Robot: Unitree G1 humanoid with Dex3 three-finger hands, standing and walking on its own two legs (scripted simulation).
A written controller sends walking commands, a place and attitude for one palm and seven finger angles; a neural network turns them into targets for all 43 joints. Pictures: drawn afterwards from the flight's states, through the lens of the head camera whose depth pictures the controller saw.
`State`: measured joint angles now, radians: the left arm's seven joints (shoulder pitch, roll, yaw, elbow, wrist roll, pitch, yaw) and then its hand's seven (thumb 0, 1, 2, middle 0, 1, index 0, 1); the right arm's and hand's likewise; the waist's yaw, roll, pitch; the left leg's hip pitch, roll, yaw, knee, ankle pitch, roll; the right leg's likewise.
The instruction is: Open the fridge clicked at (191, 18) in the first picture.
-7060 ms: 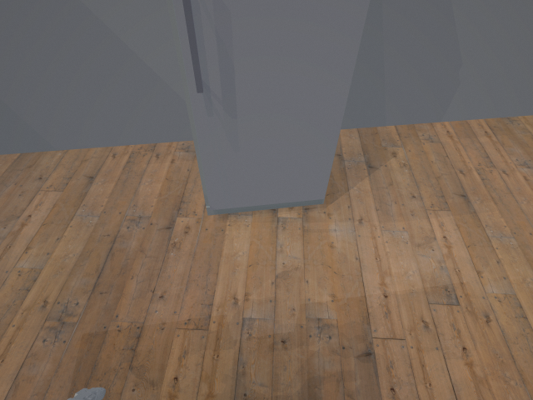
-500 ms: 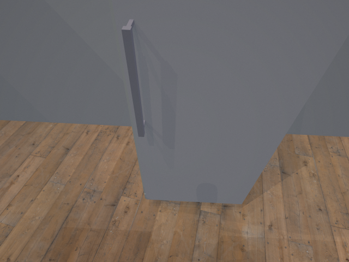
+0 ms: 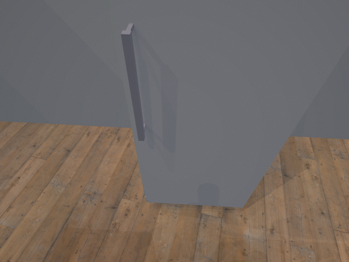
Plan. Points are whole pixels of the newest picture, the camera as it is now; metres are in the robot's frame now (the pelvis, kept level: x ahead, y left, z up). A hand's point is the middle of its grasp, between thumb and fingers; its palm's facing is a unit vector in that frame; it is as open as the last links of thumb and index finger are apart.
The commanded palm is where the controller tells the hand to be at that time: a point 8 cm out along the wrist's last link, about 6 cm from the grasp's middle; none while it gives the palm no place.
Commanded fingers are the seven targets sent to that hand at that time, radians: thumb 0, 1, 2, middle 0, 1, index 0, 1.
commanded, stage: look again from close up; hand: left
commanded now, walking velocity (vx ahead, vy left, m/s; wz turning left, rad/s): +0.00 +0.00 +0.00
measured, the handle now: (137, 92) +0.51 +0.14 +0.12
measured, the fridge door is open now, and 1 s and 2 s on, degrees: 0 0 0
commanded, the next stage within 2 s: none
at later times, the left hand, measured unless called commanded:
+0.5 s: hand out of the picture +0.05 +0.22 -0.17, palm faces -0.02 -0.96 -0.29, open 7.4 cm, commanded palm none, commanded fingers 0.00 0.90 0.90 -0.20 -0.30 -0.20 -0.30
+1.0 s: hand out of the picture +0.06 +0.22 -0.16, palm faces -0.01 -0.96 -0.29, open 7.4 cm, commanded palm none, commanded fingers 0.00 0.90 0.90 -0.20 -0.30 -0.20 -0.30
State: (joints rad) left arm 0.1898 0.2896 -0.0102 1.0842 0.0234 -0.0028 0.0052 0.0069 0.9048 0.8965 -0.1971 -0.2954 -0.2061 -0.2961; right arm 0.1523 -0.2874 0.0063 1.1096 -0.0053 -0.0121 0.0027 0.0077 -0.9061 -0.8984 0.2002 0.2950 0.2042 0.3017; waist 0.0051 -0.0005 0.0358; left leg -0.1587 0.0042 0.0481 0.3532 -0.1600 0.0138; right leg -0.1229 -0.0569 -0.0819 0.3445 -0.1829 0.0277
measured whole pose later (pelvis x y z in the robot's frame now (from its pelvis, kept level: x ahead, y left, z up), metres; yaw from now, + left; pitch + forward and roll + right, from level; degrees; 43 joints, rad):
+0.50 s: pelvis +0.01 -0.01 +0.00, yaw +0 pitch -2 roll +0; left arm 0.19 0.29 -0.01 1.10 0.02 0.00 0.00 0.01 0.90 0.90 -0.20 -0.30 -0.21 -0.30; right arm 0.16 -0.29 0.01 1.12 -0.01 -0.01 0.00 0.01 -0.91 -0.90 0.20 0.29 0.20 0.30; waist 0.01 0.00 0.04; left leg -0.14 0.01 0.04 0.34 -0.17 0.00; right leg -0.10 -0.05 -0.09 0.33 -0.19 0.02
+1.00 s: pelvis +0.01 -0.01 +0.00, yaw +0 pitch -2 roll +0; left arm 0.19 0.29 0.00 1.10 0.02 0.00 0.00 0.01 0.90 0.90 -0.20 -0.30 -0.21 -0.30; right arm 0.16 -0.29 0.01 1.12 -0.01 -0.01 -0.01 0.01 -0.91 -0.90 0.20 0.30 0.20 0.30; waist 0.01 0.00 0.03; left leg -0.13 0.02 0.04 0.33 -0.17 0.00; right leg -0.09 -0.04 -0.09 0.32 -0.19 0.01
